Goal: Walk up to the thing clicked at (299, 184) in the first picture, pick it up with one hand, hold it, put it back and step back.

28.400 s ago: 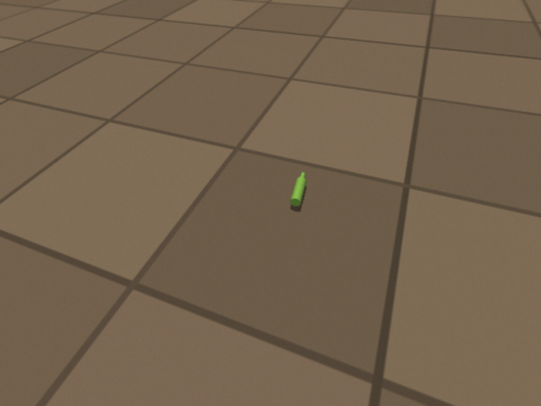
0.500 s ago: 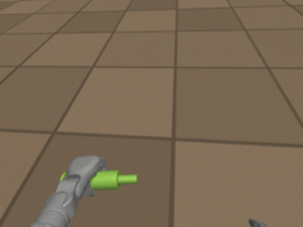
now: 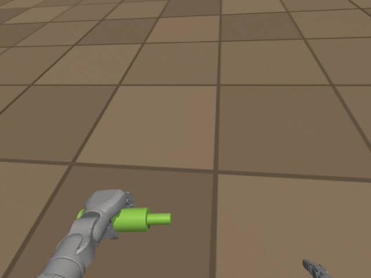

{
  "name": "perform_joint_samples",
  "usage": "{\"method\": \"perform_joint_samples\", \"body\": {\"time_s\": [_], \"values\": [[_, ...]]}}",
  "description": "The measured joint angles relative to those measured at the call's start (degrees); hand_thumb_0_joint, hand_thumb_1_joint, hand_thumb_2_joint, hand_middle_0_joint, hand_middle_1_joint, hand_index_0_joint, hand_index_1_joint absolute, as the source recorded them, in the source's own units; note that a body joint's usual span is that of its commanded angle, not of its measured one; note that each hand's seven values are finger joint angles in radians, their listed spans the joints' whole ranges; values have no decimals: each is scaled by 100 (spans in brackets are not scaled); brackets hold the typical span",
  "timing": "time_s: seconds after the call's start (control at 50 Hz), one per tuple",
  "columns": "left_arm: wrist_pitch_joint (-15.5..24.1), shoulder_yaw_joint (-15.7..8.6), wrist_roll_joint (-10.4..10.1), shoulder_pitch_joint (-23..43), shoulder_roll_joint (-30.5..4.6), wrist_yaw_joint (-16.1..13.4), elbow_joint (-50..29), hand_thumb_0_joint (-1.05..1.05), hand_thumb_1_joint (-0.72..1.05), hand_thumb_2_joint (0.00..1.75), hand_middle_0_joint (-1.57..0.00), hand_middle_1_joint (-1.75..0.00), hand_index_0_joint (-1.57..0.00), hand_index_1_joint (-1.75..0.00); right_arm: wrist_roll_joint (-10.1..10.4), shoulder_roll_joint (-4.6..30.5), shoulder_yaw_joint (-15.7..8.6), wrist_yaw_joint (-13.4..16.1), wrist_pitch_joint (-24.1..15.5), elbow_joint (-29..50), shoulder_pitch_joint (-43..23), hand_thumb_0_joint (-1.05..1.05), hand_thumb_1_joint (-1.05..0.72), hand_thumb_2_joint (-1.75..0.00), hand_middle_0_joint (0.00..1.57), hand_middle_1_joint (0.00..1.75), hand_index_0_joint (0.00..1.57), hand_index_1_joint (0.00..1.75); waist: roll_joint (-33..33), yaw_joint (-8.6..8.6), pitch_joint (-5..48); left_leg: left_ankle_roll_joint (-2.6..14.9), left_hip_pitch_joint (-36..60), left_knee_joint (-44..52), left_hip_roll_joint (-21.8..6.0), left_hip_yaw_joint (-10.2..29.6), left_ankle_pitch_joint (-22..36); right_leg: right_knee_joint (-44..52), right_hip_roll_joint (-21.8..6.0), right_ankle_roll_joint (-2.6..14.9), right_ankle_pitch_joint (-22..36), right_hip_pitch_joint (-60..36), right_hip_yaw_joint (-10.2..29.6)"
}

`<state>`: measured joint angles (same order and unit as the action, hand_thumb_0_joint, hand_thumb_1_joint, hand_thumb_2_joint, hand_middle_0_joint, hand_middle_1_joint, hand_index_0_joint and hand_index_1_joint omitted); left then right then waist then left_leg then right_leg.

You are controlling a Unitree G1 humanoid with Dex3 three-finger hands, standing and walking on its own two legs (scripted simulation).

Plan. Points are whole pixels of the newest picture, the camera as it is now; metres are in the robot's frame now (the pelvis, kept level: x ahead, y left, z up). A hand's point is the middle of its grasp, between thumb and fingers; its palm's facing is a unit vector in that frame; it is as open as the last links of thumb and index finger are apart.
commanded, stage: hold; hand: left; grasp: from above
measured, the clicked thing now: (125, 219) +0.30 +0.20 -0.07
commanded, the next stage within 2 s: crouch in 0.58 s
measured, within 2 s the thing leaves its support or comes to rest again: neither
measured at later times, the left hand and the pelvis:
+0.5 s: hand (112, 216) +0.29 +0.23 -0.04, palm faces -0.46 -0.05 -0.88, open 8.8 cm; pelvis +0.01 +0.00 +0.00, yaw +0 degrees
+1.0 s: hand (116, 226) +0.29 +0.23 -0.10, palm faces -0.49 -0.03 -0.87, open 8.8 cm; pelvis +0.00 +0.00 -0.01, yaw +1 degrees
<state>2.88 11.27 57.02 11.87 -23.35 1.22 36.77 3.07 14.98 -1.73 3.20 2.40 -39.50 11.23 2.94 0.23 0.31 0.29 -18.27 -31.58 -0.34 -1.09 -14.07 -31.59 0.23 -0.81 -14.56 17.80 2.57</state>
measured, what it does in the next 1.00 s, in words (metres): stands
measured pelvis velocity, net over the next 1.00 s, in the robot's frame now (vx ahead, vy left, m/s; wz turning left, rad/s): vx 0.00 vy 0.00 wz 0.02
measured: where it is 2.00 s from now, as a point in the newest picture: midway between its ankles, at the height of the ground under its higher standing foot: outside the picture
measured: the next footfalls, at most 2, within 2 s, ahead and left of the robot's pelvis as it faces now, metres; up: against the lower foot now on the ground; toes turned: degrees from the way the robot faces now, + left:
none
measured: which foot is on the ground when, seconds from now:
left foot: down 0.00-1.00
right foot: down 0.00-1.00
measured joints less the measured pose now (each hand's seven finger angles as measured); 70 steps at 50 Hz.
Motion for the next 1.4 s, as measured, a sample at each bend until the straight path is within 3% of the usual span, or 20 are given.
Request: {"method": "perform_joint_samples", "body": {"time_s": [0.32,0.54,0.78,0.86,0.96,1.08,1.18,1.28,1.4], "values": [[12,47,-8,-53,-2,215,-110,0,13,49,-77,-54,-79,-53,22,-50,33,38,58,42,-84,1,-91,-91,20,30,20,30,-23,-26,-41,1,150,177,13,0,35,154,-14,3,22,-141,0],[-47,8,68,91,14,-50,78,0,12,50,-77,-55,-79,-54,7,-46,-14,30,102,-92,-54,1,-91,-91,20,30,20,30,-17,-41,-4,-4,173,191,12,18,3,190,-13,6,-3,-180,-17],[78,-4,-7,-31,-9,194,4,0,13,50,-76,-55,-78,-54,29,-21,-33,29,186,30,12,1,-90,-91,20,30,20,30,-37,15,-12,2,255,279,18,6,21,266,-20,5,11,-252,-6],[230,-71,108,5,37,-45,252,0,13,50,-76,-55,-78,-54,-8,-31,-21,12,190,53,-33,1,-90,-90,20,30,20,30,-81,37,-47,-4,106,177,21,25,-1,157,-22,9,-23,-107,-24],[428,-176,446,252,80,-624,822,0,12,52,-76,-55,-78,-54,-103,-54,-46,-73,166,18,-92,1,-89,-90,20,30,20,30,-184,80,-14,-17,-496,-289,24,82,-138,-299,-18,16,-175,469,-80],[487,-191,919,866,61,-1344,1718,0,12,52,-77,-56,-78,-55,-259,11,-168,-226,102,-87,-55,1,-89,-90,21,30,20,30,-251,166,285,-37,-1988,-1616,-8,180,-603,-1525,30,15,-614,1885,-173],[465,-275,1133,1432,23,-1819,2395,0,12,51,-77,-57,-78,-55,-356,94,-254,-294,31,-114,98,1,-89,-90,20,30,20,30,-254,321,581,-27,-3440,-2920,-19,226,-1050,-2786,58,-12,-1053,3303,-215],[381,-418,1176,1927,-30,-2095,2837,0,13,50,-76,-57,-77,-56,-437,129,-292,-261,-72,-191,255,1,-90,-90,20,30,20,30,-198,508,819,0,-4865,-4144,-23,245,-1432,-3983,80,-34,-1428,4708,-229],[288,-692,1204,2364,-147,-2208,3010,0,14,49,-76,-57,-77,-55,-535,53,-269,-196,-145,-312,340,1,-90,-90,20,30,20,30,-97,725,1009,44,-6370,-5444,-24,247,-1790,-5264,102,-69,-1782,6195,-228]]}}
